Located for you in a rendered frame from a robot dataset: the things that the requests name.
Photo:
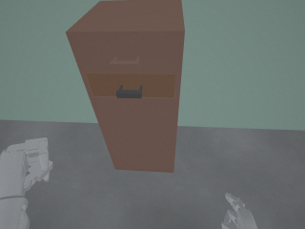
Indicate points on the robot left hand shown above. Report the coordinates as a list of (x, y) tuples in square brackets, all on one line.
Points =
[(18, 159)]

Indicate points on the handle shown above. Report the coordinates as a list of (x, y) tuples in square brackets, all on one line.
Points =
[(124, 65), (129, 93)]

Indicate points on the robot right hand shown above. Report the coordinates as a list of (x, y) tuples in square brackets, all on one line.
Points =
[(242, 219)]

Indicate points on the drawer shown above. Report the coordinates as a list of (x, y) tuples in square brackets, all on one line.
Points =
[(161, 85)]

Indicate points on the cabinet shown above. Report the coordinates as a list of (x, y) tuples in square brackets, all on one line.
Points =
[(140, 133)]

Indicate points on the robot left forearm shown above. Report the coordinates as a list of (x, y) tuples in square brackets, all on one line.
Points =
[(13, 213)]

